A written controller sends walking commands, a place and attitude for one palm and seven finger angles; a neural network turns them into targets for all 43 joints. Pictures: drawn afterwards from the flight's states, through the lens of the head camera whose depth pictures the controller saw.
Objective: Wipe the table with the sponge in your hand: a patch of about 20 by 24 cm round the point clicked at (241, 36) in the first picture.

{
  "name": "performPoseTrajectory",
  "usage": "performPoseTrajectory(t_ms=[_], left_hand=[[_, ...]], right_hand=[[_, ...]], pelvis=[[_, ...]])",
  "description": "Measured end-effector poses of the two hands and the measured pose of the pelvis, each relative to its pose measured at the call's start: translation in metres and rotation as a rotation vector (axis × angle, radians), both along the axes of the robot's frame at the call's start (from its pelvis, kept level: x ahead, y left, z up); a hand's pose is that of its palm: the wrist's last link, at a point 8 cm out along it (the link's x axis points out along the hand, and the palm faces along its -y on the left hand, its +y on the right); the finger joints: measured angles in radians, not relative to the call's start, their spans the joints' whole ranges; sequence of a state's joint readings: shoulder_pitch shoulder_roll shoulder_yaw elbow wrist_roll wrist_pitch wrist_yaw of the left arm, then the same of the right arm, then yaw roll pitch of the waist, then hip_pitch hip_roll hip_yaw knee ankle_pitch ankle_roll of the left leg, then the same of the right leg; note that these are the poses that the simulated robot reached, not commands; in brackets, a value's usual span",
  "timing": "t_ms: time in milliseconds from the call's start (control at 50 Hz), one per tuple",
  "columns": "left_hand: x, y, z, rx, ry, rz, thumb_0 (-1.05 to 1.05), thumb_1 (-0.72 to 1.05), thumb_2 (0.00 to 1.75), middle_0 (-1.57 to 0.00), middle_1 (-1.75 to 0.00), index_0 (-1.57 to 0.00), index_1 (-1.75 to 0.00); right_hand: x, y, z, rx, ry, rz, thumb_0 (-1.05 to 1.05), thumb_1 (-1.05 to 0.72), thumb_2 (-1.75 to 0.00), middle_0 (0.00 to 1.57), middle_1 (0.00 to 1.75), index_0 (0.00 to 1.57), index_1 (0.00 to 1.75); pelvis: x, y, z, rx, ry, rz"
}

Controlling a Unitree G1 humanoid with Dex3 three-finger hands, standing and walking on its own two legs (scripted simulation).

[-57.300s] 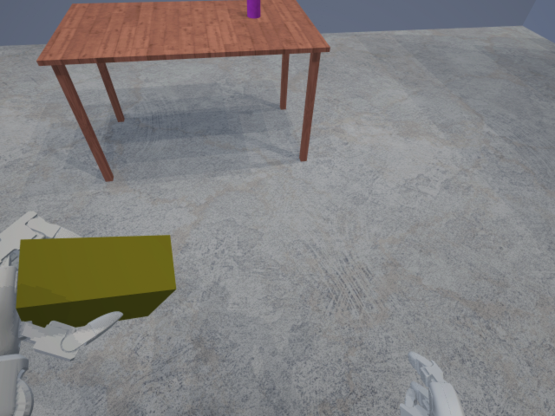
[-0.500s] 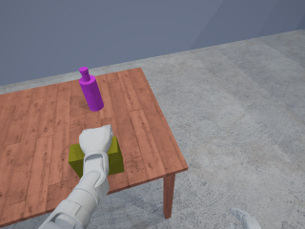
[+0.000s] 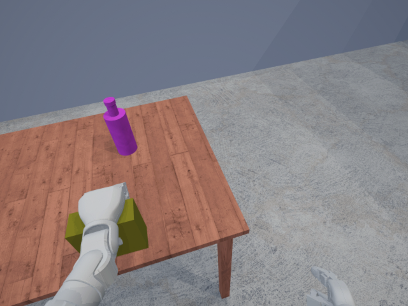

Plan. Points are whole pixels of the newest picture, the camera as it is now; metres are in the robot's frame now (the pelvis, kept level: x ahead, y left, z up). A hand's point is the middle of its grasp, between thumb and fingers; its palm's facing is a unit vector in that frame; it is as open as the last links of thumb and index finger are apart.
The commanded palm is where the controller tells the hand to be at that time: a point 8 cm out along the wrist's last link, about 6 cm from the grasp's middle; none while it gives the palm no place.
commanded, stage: slide back across to the middle lane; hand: left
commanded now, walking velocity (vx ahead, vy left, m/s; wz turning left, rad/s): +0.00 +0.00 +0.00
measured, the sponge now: (114, 236) +0.28 +0.25 -0.06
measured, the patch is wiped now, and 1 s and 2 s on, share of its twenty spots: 1.00 1.00 1.00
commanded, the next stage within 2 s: wipe forward along the middle lane in 0.14 s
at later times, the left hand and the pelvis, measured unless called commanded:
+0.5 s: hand (97, 217) +0.30 +0.27 +0.00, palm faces -0.11 -0.03 -0.99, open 10.1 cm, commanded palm +0.28 +0.27 +0.04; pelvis -0.01 +0.00 +0.00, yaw +1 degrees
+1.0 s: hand (97, 196) +0.35 +0.29 +0.00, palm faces -0.12 +0.01 -0.99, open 10.1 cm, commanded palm +0.34 +0.29 +0.03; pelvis -0.04 +0.00 -0.02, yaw +0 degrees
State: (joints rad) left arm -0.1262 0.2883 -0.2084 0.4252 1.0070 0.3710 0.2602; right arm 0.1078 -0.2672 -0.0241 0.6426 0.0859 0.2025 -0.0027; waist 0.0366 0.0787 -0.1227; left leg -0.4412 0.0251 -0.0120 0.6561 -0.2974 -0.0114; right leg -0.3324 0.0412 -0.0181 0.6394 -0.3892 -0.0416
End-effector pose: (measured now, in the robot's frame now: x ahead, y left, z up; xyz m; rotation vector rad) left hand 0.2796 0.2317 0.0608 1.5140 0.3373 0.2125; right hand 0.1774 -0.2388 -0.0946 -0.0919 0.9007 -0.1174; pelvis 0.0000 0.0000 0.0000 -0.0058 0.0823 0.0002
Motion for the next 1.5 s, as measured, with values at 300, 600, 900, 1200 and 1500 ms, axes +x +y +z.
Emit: performPoseTrajectory(t_ms=[300, 600, 900, 1200, 1500], left_hand=[[-0.013, 0.025, 0.000, 0.002, 0.011, 0.024, 0.00, -0.51, 1.05, -0.72, -1.38, -0.72, -1.41], [0.015, 0.038, -0.001, 0.037, 0.039, -0.001, 0.00, -0.55, 1.06, -0.76, -1.34, -0.76, -1.37], [0.049, 0.048, 0.000, 0.058, 0.045, -0.004, 0.00, -0.57, 1.07, -0.79, -1.31, -0.79, -1.35], [0.083, 0.065, 0.000, 0.055, 0.051, 0.015, 0.00, -0.57, 1.07, -0.79, -1.32, -0.79, -1.35], [0.119, 0.084, -0.001, 0.058, 0.076, 0.010, 0.00, -0.57, 1.07, -0.79, -1.32, -0.79, -1.36]], right_hand=[[0.003, 0.000, 0.000, -0.018, -0.012, 0.007, 0.01, -0.91, -0.90, 0.20, 0.30, 0.20, 0.30], [-0.042, -0.003, -0.025, -0.045, 0.104, -0.014, 0.01, -0.91, -0.90, 0.20, 0.30, 0.20, 0.30], [-0.114, -0.017, -0.045, -0.074, 0.249, -0.084, 0.01, -0.91, -0.90, 0.20, 0.30, 0.20, 0.30], [-0.163, -0.025, -0.048, -0.106, 0.341, -0.146, 0.01, -0.91, -0.90, 0.20, 0.30, 0.20, 0.30], [-0.170, -0.010, -0.047, -0.111, 0.393, -0.162, 0.01, -0.91, -0.90, 0.20, 0.30, 0.20, 0.30]], pelvis=[[-0.001, -0.001, 0.000, -0.001, 0.001, 0.001], [-0.019, 0.003, -0.008, -0.013, 0.053, 0.019], [-0.040, 0.002, -0.019, -0.027, 0.107, 0.016], [-0.044, 0.005, -0.026, -0.043, 0.160, 0.002], [-0.034, 0.020, -0.028, -0.057, 0.216, -0.009]])
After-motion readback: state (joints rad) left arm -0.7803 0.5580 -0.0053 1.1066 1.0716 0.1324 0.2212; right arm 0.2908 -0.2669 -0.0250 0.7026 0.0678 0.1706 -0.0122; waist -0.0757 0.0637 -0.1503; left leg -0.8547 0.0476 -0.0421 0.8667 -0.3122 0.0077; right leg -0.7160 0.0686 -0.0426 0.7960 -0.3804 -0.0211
